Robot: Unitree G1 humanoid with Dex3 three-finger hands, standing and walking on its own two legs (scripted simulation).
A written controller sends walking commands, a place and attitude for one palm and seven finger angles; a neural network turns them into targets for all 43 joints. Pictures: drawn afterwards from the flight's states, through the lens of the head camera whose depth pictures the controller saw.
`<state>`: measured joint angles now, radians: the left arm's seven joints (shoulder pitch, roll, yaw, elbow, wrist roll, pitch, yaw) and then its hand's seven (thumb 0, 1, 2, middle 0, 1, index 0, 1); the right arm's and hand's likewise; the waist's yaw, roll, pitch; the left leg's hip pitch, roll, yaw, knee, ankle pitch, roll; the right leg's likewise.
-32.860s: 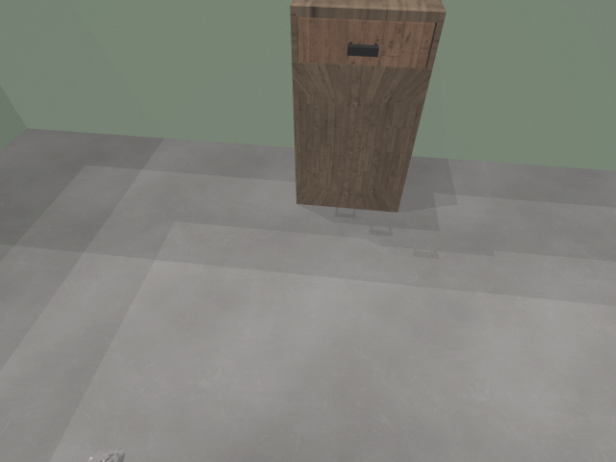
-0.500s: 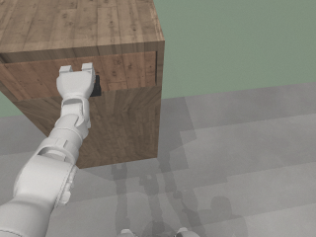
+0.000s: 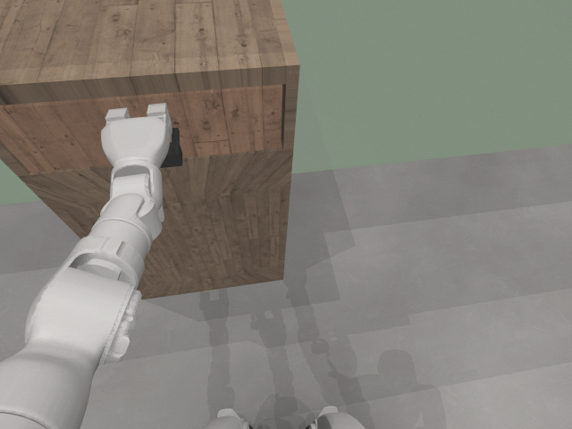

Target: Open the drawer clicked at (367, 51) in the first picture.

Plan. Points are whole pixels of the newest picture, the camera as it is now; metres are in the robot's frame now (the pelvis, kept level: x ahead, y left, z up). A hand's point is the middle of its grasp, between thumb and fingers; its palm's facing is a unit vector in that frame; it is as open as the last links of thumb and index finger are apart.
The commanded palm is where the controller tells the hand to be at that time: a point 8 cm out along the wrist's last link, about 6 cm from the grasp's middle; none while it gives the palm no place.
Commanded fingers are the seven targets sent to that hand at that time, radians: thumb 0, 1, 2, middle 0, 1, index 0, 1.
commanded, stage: lift the hand off the handle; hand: left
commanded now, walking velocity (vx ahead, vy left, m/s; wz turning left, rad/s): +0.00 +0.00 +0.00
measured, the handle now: (148, 146) +0.55 +0.19 +0.03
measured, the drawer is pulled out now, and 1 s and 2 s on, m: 0.00 0.00 0.00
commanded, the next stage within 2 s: draw the hand back to the body in 1.18 s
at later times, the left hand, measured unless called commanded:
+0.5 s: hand (144, 147) +0.51 +0.18 +0.08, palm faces -0.02 -0.04 -1.00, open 13.3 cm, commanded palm +0.49 +0.18 +0.16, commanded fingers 0.00 -0.50 0.30 -0.30 -1.20 -0.30 -1.20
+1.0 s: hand (121, 89) +0.51 +0.18 +0.17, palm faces +0.02 -0.01 -1.00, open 13.7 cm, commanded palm +0.50 +0.18 +0.23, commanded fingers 0.00 -0.50 0.30 -0.30 -1.20 -0.30 -1.20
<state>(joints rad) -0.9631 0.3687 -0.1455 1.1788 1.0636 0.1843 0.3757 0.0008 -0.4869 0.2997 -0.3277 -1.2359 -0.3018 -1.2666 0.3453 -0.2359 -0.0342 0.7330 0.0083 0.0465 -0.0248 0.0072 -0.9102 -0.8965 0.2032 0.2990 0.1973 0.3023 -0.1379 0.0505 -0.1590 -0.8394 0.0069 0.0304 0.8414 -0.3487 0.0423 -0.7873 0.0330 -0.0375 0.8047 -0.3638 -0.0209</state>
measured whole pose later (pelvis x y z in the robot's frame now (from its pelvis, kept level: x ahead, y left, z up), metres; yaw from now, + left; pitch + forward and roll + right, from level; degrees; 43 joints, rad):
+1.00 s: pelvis +0.04 -0.02 +0.04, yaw +1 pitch +10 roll +0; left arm -0.93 0.41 -0.17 0.94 1.00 0.18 0.09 0.00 -0.49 0.30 -0.34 -1.21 -0.35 -1.21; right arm 0.25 -0.26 -0.02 0.71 0.06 0.09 -0.06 0.01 -0.91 -0.90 0.20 0.30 0.20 0.30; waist -0.06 0.07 -0.11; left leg -0.44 -0.01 0.03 0.55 -0.28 0.02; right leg -0.41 0.03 -0.03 0.55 -0.32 -0.04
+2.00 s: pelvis +0.03 -0.01 +0.05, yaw +2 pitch -2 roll +0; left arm -0.18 0.36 0.03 0.03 0.19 0.07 0.00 0.00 -0.46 0.31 -0.32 -1.18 -0.32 -1.18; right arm 0.06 -0.21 0.07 0.58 0.04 0.05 -0.06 0.01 -0.91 -0.90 0.20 0.30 0.20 0.30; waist 0.08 0.07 0.02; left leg -0.15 -0.02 0.02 0.41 -0.23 0.03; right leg -0.10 0.02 -0.04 0.40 -0.26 -0.03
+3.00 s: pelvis +0.01 -0.02 +0.05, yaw +2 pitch -6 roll -1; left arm 0.50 0.32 0.28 -0.45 -0.06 -0.10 0.10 0.01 0.88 0.89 -0.21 -0.32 -0.21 -0.31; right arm 0.18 -0.20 0.03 0.65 -0.01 -0.14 -0.07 0.02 -0.91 -0.90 0.20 0.30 0.20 0.30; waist 0.07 0.07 0.03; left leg -0.10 0.01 0.01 0.41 -0.21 0.01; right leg -0.03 0.05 -0.04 0.34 -0.21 -0.04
